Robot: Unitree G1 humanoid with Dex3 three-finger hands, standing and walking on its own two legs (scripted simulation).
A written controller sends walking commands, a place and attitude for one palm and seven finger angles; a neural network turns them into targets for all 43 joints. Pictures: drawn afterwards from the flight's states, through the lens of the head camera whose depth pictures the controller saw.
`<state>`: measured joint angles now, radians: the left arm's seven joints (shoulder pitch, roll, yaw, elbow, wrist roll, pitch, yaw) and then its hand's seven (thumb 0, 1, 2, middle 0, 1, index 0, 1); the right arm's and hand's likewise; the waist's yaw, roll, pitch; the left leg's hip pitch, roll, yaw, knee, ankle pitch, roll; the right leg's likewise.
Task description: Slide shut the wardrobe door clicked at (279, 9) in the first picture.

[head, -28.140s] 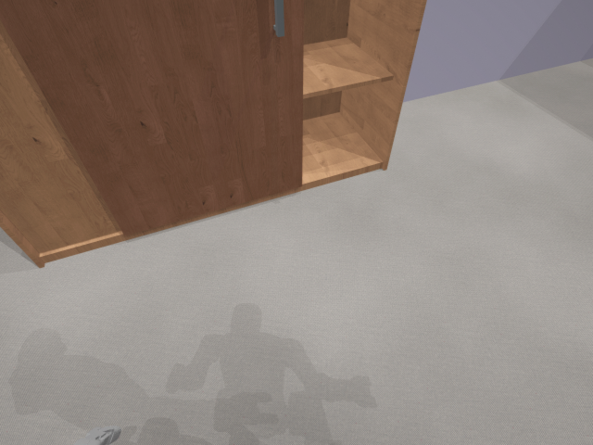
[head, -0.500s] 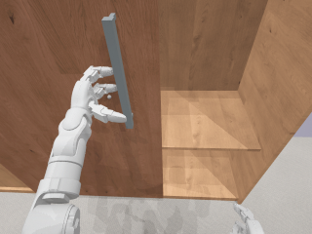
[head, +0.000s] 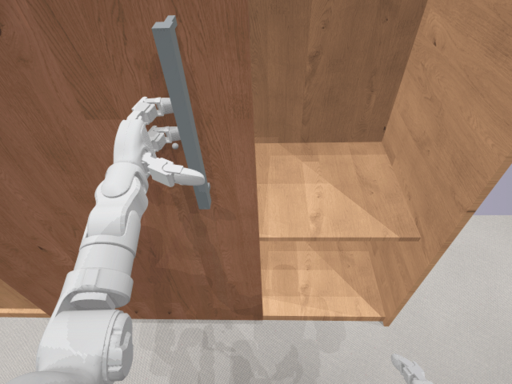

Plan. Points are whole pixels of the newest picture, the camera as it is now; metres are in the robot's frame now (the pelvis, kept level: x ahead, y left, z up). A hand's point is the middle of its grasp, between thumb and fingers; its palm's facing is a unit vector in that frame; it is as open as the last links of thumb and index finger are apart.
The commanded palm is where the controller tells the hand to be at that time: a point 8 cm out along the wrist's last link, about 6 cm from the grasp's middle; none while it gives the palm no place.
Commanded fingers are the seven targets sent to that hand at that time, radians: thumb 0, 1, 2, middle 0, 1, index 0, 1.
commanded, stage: slide the fingers in behind the handle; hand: left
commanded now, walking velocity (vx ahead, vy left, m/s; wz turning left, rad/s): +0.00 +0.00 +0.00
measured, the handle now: (191, 129) +0.47 +0.12 +0.18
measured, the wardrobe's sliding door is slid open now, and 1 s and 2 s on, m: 0.47 0.47 0.47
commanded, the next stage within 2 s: grip the handle and tug to test in 1.90 s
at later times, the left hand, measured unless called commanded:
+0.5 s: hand (165, 153) +0.40 +0.15 +0.18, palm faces +0.03 -1.00 -0.01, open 14.0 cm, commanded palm +0.39 +0.19 +0.17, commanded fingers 0.00 -0.50 0.30 -0.30 -1.20 -0.30 -1.20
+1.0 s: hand (185, 150) +0.41 +0.12 +0.19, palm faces +0.02 -1.00 -0.01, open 14.2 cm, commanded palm +0.38 +0.16 +0.17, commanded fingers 0.00 -0.50 0.30 -0.30 -1.20 -0.30 -1.20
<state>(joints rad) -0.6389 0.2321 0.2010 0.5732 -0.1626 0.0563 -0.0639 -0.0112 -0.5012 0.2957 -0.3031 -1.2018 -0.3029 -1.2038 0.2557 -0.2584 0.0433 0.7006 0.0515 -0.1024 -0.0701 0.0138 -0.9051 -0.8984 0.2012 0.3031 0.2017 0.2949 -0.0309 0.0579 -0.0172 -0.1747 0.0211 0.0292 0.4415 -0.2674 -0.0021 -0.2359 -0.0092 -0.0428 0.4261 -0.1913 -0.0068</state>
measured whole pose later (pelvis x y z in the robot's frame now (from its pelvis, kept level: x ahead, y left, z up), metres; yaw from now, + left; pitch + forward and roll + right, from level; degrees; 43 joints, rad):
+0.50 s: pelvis +0.00 +0.00 +0.00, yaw +0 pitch +0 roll +0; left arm -0.58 0.23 0.20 0.52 -0.17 0.05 -0.08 -0.01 -0.50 0.30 -0.30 -1.20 -0.30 -1.20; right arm 0.26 -0.26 0.04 0.69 0.06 -0.10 -0.06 0.01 -0.91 -0.90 0.20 0.30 0.20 0.29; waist -0.02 0.06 -0.02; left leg -0.17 0.02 0.03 0.44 -0.27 0.00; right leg -0.22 -0.01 -0.04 0.42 -0.19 0.00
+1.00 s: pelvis +0.00 +0.00 +0.00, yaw +0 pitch -1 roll +0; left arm -0.57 0.16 0.15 0.45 -0.15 0.10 0.00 -0.01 -0.50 0.30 -0.30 -1.20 -0.26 -1.18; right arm 0.24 -0.24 0.05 0.68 0.05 -0.08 -0.06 0.01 -0.90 -0.90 0.20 0.30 0.20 0.29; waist -0.01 0.06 -0.03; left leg -0.15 0.02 0.03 0.44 -0.27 0.00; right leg -0.22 -0.01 -0.04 0.43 -0.20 0.00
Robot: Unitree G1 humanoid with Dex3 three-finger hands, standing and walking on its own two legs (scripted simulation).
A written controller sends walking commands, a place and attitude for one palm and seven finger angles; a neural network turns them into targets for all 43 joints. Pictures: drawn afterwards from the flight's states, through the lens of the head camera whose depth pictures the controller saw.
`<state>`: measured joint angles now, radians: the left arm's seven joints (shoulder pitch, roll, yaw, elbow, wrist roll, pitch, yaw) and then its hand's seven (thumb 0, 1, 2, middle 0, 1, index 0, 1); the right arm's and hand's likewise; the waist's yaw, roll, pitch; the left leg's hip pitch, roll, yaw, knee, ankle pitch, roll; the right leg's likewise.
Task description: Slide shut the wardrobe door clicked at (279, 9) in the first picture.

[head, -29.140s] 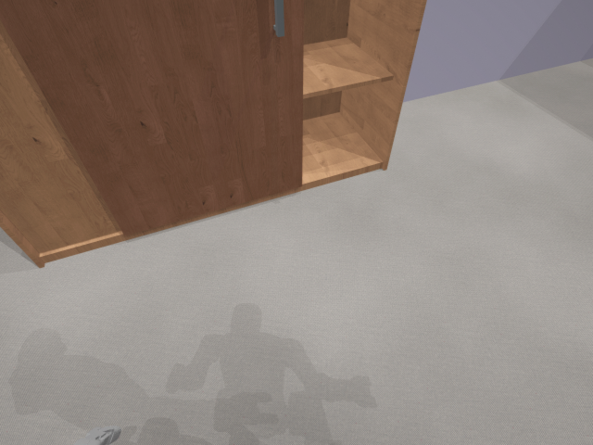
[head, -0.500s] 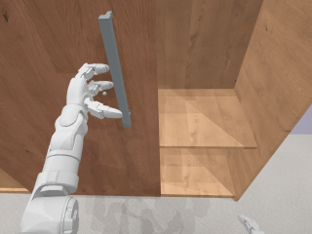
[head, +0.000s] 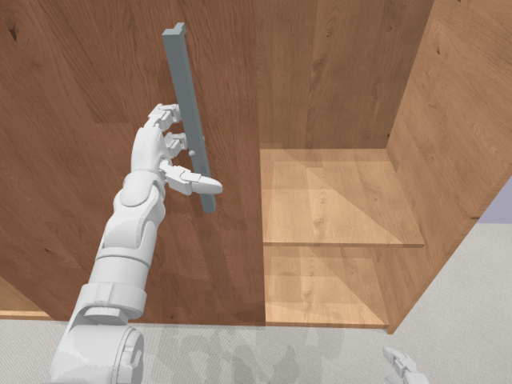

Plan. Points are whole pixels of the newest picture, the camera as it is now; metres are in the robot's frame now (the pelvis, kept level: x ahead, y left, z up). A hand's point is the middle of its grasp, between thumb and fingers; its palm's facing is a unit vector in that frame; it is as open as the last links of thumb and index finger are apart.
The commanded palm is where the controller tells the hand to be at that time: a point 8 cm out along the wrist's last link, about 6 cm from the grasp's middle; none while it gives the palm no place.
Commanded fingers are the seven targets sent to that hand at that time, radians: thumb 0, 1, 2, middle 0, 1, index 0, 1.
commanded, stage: slide the fingers in behind the handle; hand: left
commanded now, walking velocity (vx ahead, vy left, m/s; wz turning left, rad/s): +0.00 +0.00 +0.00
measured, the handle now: (197, 134) +0.47 +0.12 +0.18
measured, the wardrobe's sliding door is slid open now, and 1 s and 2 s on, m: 0.47 0.47 0.47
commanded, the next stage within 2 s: grip the handle and tug to test in 0.90 s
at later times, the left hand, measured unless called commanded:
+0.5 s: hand (206, 153) +0.41 +0.10 +0.18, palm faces +0.03 -1.00 -0.01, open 14.2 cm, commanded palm +0.38 +0.14 +0.17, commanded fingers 0.00 -0.50 0.30 -0.30 -1.20 -0.30 -1.20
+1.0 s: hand (206, 154) +0.41 +0.09 +0.18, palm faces +0.03 -1.00 -0.01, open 14.4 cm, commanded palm +0.38 +0.14 +0.17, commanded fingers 0.00 -0.45 0.32 -0.31 -1.21 -0.31 -1.21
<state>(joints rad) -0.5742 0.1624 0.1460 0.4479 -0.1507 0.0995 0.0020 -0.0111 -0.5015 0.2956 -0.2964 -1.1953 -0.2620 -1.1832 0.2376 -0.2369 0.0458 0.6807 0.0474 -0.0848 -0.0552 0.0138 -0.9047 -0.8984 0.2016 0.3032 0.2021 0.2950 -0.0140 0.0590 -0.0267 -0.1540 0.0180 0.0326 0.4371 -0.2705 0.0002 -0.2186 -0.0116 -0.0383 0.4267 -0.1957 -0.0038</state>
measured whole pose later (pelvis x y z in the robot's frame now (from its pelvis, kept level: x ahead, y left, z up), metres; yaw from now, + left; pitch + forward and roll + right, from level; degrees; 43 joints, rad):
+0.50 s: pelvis +0.00 +0.00 +0.00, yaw +0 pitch -1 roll +0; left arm -0.60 0.12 0.11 0.46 -0.14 0.10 0.06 -0.01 -0.50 0.30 -0.29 -1.20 -0.26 -1.20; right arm 0.23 -0.23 0.04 0.69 0.04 -0.08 -0.05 0.01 -0.91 -0.90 0.20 0.30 0.20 0.29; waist -0.01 0.06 -0.02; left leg -0.15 0.02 0.03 0.43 -0.27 0.00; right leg -0.22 -0.01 -0.04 0.43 -0.20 -0.01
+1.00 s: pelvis +0.01 +0.00 +0.00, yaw +0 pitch -1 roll +0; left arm -0.56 0.11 0.09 0.40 -0.13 0.13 0.07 -0.01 -0.50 0.30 -0.27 -1.20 -0.23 -1.19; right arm 0.22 -0.24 0.04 0.68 0.04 -0.07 -0.05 0.01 -0.91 -0.90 0.20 0.30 0.20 0.29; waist -0.01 0.06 -0.02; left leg -0.14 0.02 0.03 0.43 -0.28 0.00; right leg -0.21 -0.01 -0.04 0.43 -0.20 0.00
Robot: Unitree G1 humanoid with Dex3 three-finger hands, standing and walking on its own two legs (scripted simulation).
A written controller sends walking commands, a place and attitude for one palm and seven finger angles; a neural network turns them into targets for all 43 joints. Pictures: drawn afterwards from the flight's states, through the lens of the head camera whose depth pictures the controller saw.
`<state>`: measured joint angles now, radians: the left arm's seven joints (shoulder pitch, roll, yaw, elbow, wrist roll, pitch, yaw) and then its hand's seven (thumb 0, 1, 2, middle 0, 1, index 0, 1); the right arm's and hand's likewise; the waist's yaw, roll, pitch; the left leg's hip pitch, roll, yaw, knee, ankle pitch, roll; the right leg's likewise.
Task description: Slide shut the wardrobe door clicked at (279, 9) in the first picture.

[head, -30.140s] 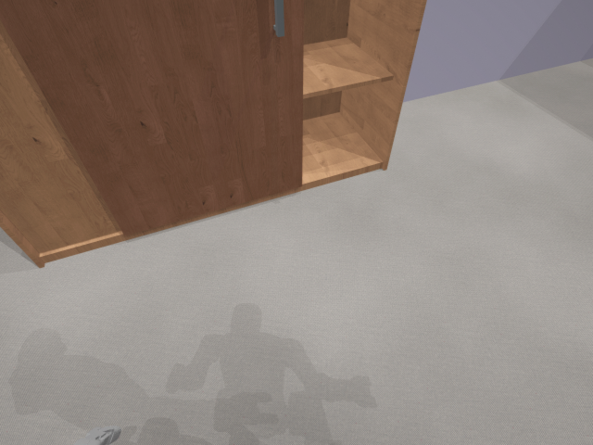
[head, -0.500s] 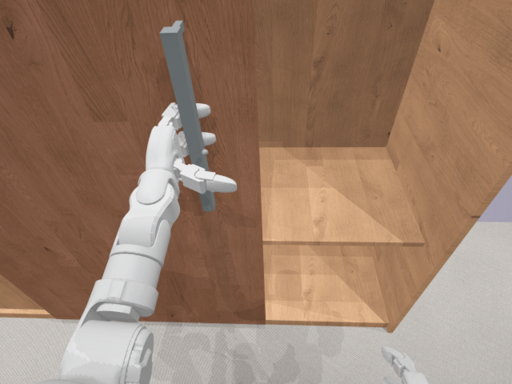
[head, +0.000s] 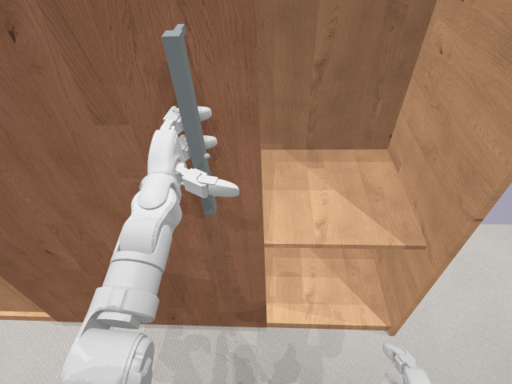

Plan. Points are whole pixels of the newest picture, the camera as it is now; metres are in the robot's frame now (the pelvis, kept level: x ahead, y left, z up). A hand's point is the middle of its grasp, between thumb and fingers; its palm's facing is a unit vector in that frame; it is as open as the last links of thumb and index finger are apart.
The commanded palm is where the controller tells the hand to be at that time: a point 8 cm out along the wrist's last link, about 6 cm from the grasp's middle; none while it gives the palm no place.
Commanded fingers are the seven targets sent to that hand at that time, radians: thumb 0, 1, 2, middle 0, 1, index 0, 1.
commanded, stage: grip the handle and tug to test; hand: left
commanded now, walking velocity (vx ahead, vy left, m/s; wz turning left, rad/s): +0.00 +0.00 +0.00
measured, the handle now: (198, 135) +0.46 +0.12 +0.18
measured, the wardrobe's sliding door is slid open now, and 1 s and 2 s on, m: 0.47 0.47 0.47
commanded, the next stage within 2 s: tug the door sideways, standing still in 1.42 s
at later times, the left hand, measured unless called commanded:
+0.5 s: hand (206, 155) +0.40 +0.09 +0.18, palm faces +0.04 -1.00 -0.03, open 9.2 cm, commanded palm +0.37 +0.14 +0.17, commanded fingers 0.00 0.71 0.82 -0.43 -1.37 -0.43 -1.37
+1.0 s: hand (206, 155) +0.40 +0.09 +0.18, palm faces +0.04 -1.00 -0.03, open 6.2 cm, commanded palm +0.37 +0.13 +0.17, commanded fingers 0.00 0.90 0.90 -0.45 -1.40 -0.45 -1.40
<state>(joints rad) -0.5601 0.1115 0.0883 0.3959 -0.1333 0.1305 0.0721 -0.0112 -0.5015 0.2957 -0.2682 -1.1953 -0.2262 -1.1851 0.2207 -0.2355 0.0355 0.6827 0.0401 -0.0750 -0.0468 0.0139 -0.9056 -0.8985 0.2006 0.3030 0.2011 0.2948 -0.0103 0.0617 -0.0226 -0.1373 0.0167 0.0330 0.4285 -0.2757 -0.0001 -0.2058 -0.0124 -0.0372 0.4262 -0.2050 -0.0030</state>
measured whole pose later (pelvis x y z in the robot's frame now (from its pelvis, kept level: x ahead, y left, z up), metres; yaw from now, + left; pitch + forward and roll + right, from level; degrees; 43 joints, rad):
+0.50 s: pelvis +0.01 +0.00 +0.00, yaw +1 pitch -1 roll +0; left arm -0.52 0.09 0.06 0.31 -0.12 0.18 0.09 0.00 0.27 0.63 -0.32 -1.31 -0.26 -1.23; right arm 0.21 -0.23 0.03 0.68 0.03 -0.05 -0.04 0.01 -0.91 -0.90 0.20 0.30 0.20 0.29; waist 0.00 0.07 -0.03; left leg -0.13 0.01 0.02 0.43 -0.29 0.00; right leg -0.19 -0.02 -0.05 0.43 -0.23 0.00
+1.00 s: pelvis +0.02 +0.00 +0.00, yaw +0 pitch -1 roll +0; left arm -0.49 0.10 0.07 0.27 -0.12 0.20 0.09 0.01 0.75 0.79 -0.32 -1.34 -0.25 -1.29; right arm 0.21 -0.23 0.03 0.65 0.03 -0.03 -0.03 0.01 -0.91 -0.90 0.20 0.30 0.20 0.29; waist -0.01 0.07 -0.03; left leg -0.12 0.01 0.03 0.43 -0.30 0.00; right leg -0.19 -0.01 -0.04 0.43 -0.23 0.00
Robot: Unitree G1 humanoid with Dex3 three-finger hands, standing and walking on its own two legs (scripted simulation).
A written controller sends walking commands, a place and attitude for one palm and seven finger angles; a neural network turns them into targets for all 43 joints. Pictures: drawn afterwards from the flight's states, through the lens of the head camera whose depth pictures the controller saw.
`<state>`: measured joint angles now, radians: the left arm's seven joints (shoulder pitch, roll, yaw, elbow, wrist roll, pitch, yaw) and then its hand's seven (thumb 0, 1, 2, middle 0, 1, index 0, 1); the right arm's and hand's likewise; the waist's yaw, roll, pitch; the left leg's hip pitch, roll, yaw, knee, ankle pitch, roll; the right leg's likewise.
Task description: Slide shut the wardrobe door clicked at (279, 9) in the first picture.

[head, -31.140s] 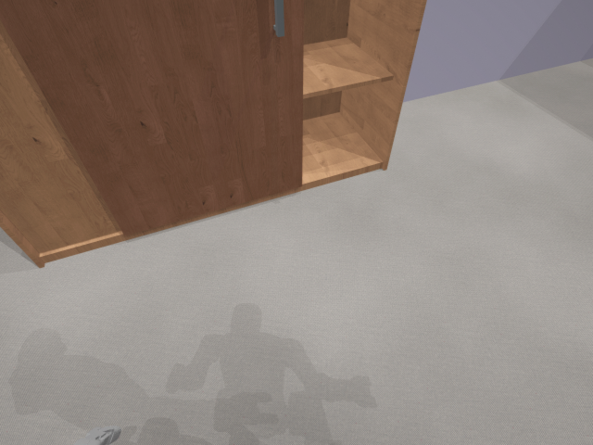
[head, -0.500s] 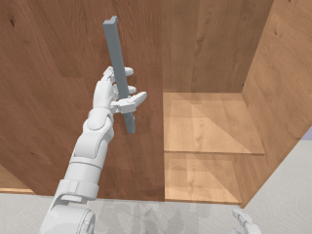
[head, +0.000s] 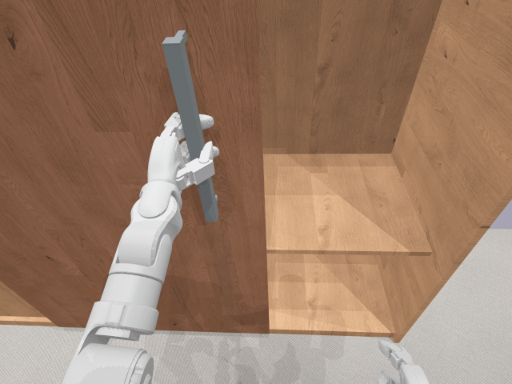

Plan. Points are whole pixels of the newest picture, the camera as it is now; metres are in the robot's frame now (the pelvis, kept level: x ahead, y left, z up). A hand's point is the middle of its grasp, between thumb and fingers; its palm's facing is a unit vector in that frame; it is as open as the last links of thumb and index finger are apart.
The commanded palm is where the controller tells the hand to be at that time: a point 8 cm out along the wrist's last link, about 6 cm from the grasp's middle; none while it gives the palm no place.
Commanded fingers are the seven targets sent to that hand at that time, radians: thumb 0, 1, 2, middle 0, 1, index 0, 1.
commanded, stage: grip the handle and tug to test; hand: left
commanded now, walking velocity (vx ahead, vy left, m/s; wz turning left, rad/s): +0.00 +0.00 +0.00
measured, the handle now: (199, 142) +0.45 +0.12 +0.18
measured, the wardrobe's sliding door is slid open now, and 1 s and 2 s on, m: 0.47 0.47 0.46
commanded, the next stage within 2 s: tug the door sideways, standing still in 0.42 s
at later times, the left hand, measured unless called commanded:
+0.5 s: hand (208, 164) +0.39 +0.09 +0.18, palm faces +0.02 -1.00 -0.03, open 6.2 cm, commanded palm +0.34 +0.14 +0.17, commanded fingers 0.00 0.90 0.90 -0.45 -1.40 -0.45 -1.40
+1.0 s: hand (210, 162) +0.39 +0.09 +0.18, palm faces +0.07 -1.00 -0.04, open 6.1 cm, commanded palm +0.37 +0.09 +0.17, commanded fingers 0.00 0.90 0.90 -0.45 -1.40 -0.45 -1.40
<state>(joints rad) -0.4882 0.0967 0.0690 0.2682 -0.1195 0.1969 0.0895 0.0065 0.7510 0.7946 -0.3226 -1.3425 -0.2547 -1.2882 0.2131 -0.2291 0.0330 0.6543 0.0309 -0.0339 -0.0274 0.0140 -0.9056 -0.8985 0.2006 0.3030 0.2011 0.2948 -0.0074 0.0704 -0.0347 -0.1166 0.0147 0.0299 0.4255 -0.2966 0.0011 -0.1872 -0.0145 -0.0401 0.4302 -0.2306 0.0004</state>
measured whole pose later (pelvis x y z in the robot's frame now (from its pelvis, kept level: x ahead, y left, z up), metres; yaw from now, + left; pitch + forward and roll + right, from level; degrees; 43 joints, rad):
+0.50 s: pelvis +0.02 +0.00 +0.00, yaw +0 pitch +1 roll -1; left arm -0.39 0.09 0.07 0.10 -0.12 0.26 0.08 0.00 0.77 0.78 -0.30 -1.35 -0.23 -1.30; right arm 0.20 -0.23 0.03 0.61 0.03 0.01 -0.01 0.01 -0.91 -0.90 0.20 0.30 0.20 0.29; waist -0.01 0.08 -0.05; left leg -0.11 0.02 0.03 0.42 -0.32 0.00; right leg -0.19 -0.01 -0.04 0.43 -0.25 0.00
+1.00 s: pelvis -0.01 +0.01 +0.00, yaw +3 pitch +0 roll -1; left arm -0.60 0.04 -0.02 0.33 -0.09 0.21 0.17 0.00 0.74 0.84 -0.33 -1.38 -0.25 -1.35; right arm 0.19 -0.20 0.04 0.67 0.03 0.00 -0.02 0.01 -0.91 -0.90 0.20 0.30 0.20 0.29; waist 0.03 0.06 -0.02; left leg -0.17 -0.01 -0.01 0.49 -0.31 0.01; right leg -0.21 -0.04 -0.08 0.47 -0.25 0.01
